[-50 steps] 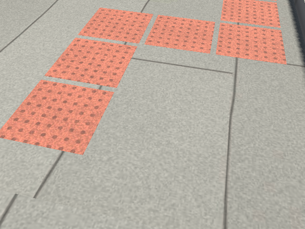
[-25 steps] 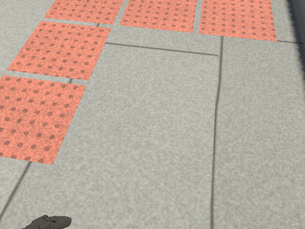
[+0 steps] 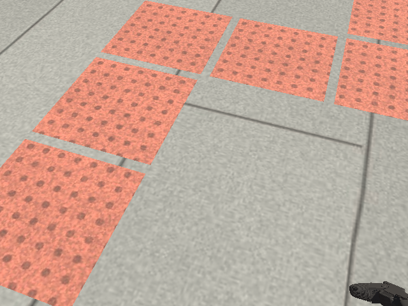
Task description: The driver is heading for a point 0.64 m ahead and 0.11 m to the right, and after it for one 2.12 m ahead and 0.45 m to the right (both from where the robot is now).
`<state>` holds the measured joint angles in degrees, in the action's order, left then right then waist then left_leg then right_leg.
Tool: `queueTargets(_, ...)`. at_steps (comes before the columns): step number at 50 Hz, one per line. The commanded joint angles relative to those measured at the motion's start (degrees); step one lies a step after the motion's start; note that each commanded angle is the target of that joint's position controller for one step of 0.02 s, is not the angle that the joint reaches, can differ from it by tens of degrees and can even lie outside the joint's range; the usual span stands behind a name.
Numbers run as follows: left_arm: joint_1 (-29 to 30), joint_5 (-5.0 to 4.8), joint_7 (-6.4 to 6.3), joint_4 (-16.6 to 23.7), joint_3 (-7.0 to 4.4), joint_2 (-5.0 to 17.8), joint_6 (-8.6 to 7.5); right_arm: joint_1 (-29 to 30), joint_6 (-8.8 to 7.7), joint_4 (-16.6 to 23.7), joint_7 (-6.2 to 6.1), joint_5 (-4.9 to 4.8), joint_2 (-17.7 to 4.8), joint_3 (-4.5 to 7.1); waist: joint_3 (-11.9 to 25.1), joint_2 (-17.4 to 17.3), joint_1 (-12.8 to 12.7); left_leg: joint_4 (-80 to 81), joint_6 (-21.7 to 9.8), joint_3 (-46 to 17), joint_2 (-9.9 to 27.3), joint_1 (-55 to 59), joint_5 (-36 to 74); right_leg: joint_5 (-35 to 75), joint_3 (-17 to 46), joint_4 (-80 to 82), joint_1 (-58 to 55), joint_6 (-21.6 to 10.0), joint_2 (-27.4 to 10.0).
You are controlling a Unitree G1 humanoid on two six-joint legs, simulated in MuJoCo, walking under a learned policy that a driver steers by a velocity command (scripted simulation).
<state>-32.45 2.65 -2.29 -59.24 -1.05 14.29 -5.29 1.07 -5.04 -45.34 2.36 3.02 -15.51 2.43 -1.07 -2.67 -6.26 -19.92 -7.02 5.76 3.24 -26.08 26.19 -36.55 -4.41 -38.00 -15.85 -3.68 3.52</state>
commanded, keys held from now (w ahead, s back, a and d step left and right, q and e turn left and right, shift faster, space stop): w+shift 1.00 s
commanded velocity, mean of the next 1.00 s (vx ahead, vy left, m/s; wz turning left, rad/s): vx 1.00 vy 0.00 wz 0.00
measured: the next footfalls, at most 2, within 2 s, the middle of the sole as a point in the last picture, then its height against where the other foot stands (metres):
left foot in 0.02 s outside the picture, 0.17 m lower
right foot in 0.36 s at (257, 289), level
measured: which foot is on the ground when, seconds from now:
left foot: up 0.00-0.00, down 0.02-0.38, up 0.40-0.80, down 0.82-1.00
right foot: down 0.00-0.02, up 0.04-0.34, down 0.36-0.80, up 0.82-1.00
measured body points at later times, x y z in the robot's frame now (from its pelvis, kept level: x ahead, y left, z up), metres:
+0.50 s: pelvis +0.50 -0.03 -0.08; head +0.51 -0.03 +0.37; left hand +0.56 +0.24 -0.21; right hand +0.56 -0.28 -0.22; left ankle +0.38 +0.11 -0.68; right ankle +0.54 -0.09 -0.81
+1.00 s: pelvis +1.00 +0.01 -0.07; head +1.02 +0.01 +0.38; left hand +1.11 +0.27 -0.19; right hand +1.00 -0.27 -0.21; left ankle +1.00 +0.07 -0.80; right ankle +0.96 -0.13 -0.70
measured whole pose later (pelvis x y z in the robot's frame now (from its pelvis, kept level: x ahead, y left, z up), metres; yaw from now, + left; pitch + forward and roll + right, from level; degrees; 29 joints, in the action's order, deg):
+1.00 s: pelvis +1.00 +0.01 -0.07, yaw +0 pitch +0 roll +1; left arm -11.5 1.7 1.3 -50.6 -2.0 14.5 -4.8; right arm -21.2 -5.3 -56.7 0.4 1.6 -15.8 3.3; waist -1.6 0.9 1.1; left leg -23.5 -6.2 5.3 -6.1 -10.5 -13.2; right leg -15.0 3.0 -72.4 29.0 -5.5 -3.4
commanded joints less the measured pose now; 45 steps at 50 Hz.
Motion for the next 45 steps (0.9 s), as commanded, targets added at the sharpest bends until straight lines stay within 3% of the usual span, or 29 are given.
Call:
queueTargets(1, 8.66, -1.47, -1.17, 1.05, -2.56, 9.53, 1.59, -33.17, 0.05, -8.71, -1.91, 1.73, -8.26, 3.54, 5.64, -0.87, 20.53, 10.55, -3.30, -2.90, 3.08, 31.23, 5.92, 50.59, 1.57, -54.22, 17.03, -4.05, -3.87)
queueTargets(2, 12.72, -1.32, -0.42, 4.00, -2.21, 4.39, 1.19, -34.99, 0.27, -11.11, -1.52, 1.72, -13.61, 4.61, 1.96, -10.06, 18.01, -2.26, -2.62, -6.58, 8.31, 45.63, 14.36, -5.43, 4.25, -72.86, 44.82, -4.12, 3.10)
queueTargets(3, 3.64, -5.15, -0.95, 7.05, -0.86, 1.19, -0.52, -37.42, -0.81, -10.52, -1.60, 1.01, -15.15, 4.21, 12.23, -16.38, 10.55, -25.10, -3.22, -14.85, 18.03, 67.54, 43.59, -6.09, 15.75, -70.28, 62.69, -4.76, 0.69)
queueTargets(4, 6.53, -4.83, -1.29, 6.01, -0.38, 2.91, -0.97, -38.37, -0.35, -11.41, -1.27, 0.14, -10.86, 4.15, 16.58, -6.25, 14.08, -20.64, -5.83, -19.91, 18.90, 69.24, 29.61, 0.32, 13.43, -68.56, 70.15, -4.71, -1.58)
queueTargets(5, 9.29, -3.79, -0.75, 6.62, -0.54, 4.91, -0.46, -35.42, -0.37, -10.95, -1.82, 0.19, -10.61, 4.39, 15.42, -2.31, 13.28, -11.29, -10.88, -26.79, 20.02, 64.28, -7.51, 5.73, 10.63, -62.96, 77.00, -3.51, -4.23)
queueTargets(6, 13.49, -0.90, 0.11, 6.84, -0.57, 5.80, 0.23, -30.44, -0.12, -10.15, -2.26, 0.90, -8.29, 3.93, 10.82, 1.17, 11.63, -1.85, -12.01, -30.77, 19.15, 49.97, -31.42, 7.23, 7.72, -63.61, 73.95, -3.29, -6.83)
queueTargets(7, 16.09, 1.04, 0.77, 7.83, -1.40, 6.77, 0.21, -30.49, -1.50, -10.90, -2.56, 0.00, -5.88, 2.54, 5.90, 1.89, 9.75, -2.97, -12.23, -33.95, 21.62, 40.67, -27.89, 12.54, 12.62, -55.22, 73.28, -2.79, -8.26)
queueTargets(8, 22.54, 1.10, 2.19, 10.60, -0.82, 3.86, 1.07, -28.85, -2.18, -12.65, -2.73, -1.83, -3.47, 1.41, -3.28, 5.35, 5.56, 2.38, -9.06, -27.27, 17.96, 23.10, -23.45, 14.46, 11.62, -42.73, 67.02, -0.13, -10.89)
queueTargets(10, 25.94, 0.59, 4.62, 13.30, 0.34, 1.44, 1.72, -19.03, -3.11, -10.04, -2.94, -1.52, -4.96, 1.37, -10.02, 0.85, 0.48, 11.53, -6.38, -17.96, 10.92, -2.40, -29.12, 24.08, 9.33, -21.04, 48.77, 2.60, -13.15)
queueTargets(12, 21.87, -0.75, 5.86, 11.28, 0.53, 0.99, 1.09, -16.53, -3.63, -9.02, -2.39, -2.47, -5.91, 1.66, -6.80, -0.41, -1.08, 11.43, -4.93, -9.32, 5.83, -9.46, -21.66, 38.13, 2.67, -9.63, 29.05, 1.93, -9.38)
queueTargets(15, 26.35, -1.04, 4.65, 11.86, -0.47, 4.02, 1.33, -22.85, -3.39, -10.83, -1.16, -4.34, -8.38, 2.37, -6.05, 2.26, 2.02, 10.23, -4.39, -5.76, 5.21, 9.93, 1.03, 36.96, -2.50, -2.65, 31.34, -1.93, -5.07)
queueTargets(17, 14.91, -0.61, 3.70, 9.22, -1.97, 6.34, 1.15, -24.23, -1.99, -11.67, -1.46, -2.63, -9.97, 2.69, 1.56, 0.11, -4.03, -9.83, -2.65, -3.91, 5.57, 18.38, 16.57, 31.24, -3.66, 0.93, 21.11, -4.42, -0.84)
queueTargets(18, 2.11, -0.24, 3.03, 5.36, -3.69, 9.48, 1.56, -22.86, -1.25, -11.63, -1.96, -1.67, -9.71, 2.60, 7.68, -0.32, -10.53, -27.59, -1.38, -2.91, 3.80, 14.62, 12.63, 25.88, -1.66, 0.75, 9.40, -5.59, -1.61)
queueTargets(19, -5.61, 0.20, 2.39, 3.85, -5.05, 14.87, 1.67, -23.00, -0.84, -10.59, -1.96, -1.53, -3.31, 1.46, 11.85, 10.09, -10.84, -56.94, -0.22, -1.77, -3.30, 4.91, -26.67, 7.80, 15.90, 4.84, 2.64, -7.19, -14.20)
queueTargets(20, -1.59, -0.15, 2.98, 4.09, -5.20, 16.40, 1.97, -31.86, -1.85, -7.01, -1.38, -4.60, 0.85, 0.67, 18.28, 24.35, -0.91, -67.75, 0.11, -11.88, -10.40, -11.40, -53.03, -7.84, 54.61, 24.09, -5.24, -9.95, -24.85)
queueTargets(21, 7.77, -0.25, 3.17, 5.78, -4.83, 12.24, 1.94, -26.85, -1.51, -6.50, -2.20, -3.92, -3.72, 1.05, 6.63, 14.43, 1.00, -67.19, -0.84, -10.95, -5.18, -19.17, -47.39, -12.40, 51.90, 27.82, 1.32, -10.53, -24.11)
queueTargets(23, 13.07, -0.17, 3.37, 5.68, -3.57, 5.68, 0.83, -19.76, -0.97, -5.55, -2.01, -2.63, -2.81, 0.86, -2.67, 2.02, 3.41, -60.51, -0.46, -10.55, -0.28, -15.99, -41.17, 6.10, 33.59, 24.94, 16.67, -9.56, -19.52)
queueTargets(25, 12.89, -0.59, 2.98, 3.87, -2.42, 3.24, -0.48, -20.00, 0.66, -5.18, -0.61, -0.78, 0.01, 0.22, -3.19, 3.81, 7.43, -54.58, 0.70, -11.44, 2.28, -9.59, -39.96, 13.20, 23.74, 26.85, 25.48, -7.26, -15.34)
queueTargets(27, 11.28, -2.03, 2.63, 2.63, -2.17, 2.96, -1.71, -15.79, 1.67, -3.34, -0.03, -1.08, 0.31, -0.06, -4.99, 4.94, 8.29, -50.08, 2.25, -9.66, 3.47, -11.95, -38.59, 19.69, 17.77, 30.01, 26.14, -6.33, -12.79)
queueTargets(32, 6.84, -2.83, 3.11, 1.97, -2.10, 3.55, -2.68, 1.73, 0.68, 3.34, 1.23, -1.30, 0.48, -1.83, -8.87, 3.10, 4.87, -23.00, 3.52, 0.13, 2.20, -9.36, -23.36, 46.39, 5.50, 35.62, 26.56, -5.88, -7.53)
queueTargets(34, 3.84, -3.18, 2.75, 1.05, -2.41, 5.71, -3.07, 5.52, 0.42, 4.79, 1.44, -2.09, 0.96, -2.42, -8.56, 4.03, 3.35, -14.78, 2.17, 2.20, 0.18, -4.13, -17.13, 55.50, 5.02, 39.59, 22.73, -5.57, -9.92)
queueTargets(37, 4.20, -2.36, 2.09, 1.20, -2.90, 9.39, -2.67, 2.17, 0.45, 4.30, 0.33, -1.83, -2.86, -1.37, -2.93, 6.82, 6.30, -11.04, -0.12, 2.94, -4.49, 0.13, -20.53, 83.94, 2.54, 32.18, 9.09, -4.08, -12.75)
queueTargets(39, 5.42, -0.86, 1.02, 1.17, -3.53, 11.78, -1.15, -10.94, 0.65, 0.97, -1.08, -1.90, -6.75, 0.28, 5.44, 9.85, 13.37, -11.78, -1.88, 1.30, -7.50, 12.91, -28.26, 95.36, 2.21, 14.75, 6.34, -3.46, -14.61)
queueTargets(40, 7.72, -0.43, 0.59, 1.57, -3.79, 12.24, -0.16, -23.02, 0.98, -3.04, -2.06, -1.80, -8.33, 1.34, 10.45, 9.42, 19.23, -10.07, -2.75, 1.09, -7.33, 24.00, -31.00, 91.92, 1.15, -0.54, 9.69, -3.30, -13.84)
queueTargets(41, 8.40, 0.01, 0.70, 2.43, -3.40, 9.84, 0.09, -33.10, 1.41, -5.28, -3.14, -0.82, -11.85, 2.72, 15.55, 6.98, 22.58, -13.31, -4.50, -7.06, 0.42, 37.28, -43.87, 76.23, 1.33, -20.58, 20.90, -3.62, -10.98)
queueTargets(42, 0.13, -2.55, 2.80, 4.67, -1.12, -1.35, -0.45, -31.03, 1.17, -5.25, -3.06, 1.13, -16.42, 3.96, 20.46, -12.96, 12.41, -6.79, -12.11, -39.03, 17.29, 52.44, -58.96, 14.99, 4.00, -44.93, 46.19, -1.39, 0.34)
queueTargets(43, 3.45, -3.51, 2.44, 5.53, -2.22, 5.29, -1.54, -28.24, 1.29, -4.86, -1.83, -0.59, -13.01, 3.93, 22.38, -8.26, 14.07, 3.38, -12.81, -54.21, 17.52, 52.56, -64.01, 12.64, 10.96, -50.18, 53.91, -3.36, 0.57)
queueTargets(44, 10.99, -3.61, 1.98, 7.72, -2.38, 6.33, -1.86, -22.33, 0.58, -4.90, -1.59, -0.77, -9.76, 3.34, 10.76, -3.22, 12.07, 4.80, -10.79, -43.46, 15.51, 43.58, -57.11, 19.41, 10.46, -47.74, 57.91, -3.87, -3.69)
queueTargets(45, 14.28, -2.83, 2.05, 8.46, -2.01, 5.73, -1.93, -20.84, -0.06, -5.69, -1.33, -0.81, -6.17, 2.61, 5.65, 3.63, 10.84, 5.55, -9.66, -35.96, 13.65, 34.74, -48.33, 21.85, 9.90, -44.11, 56.35, -3.88, -5.55)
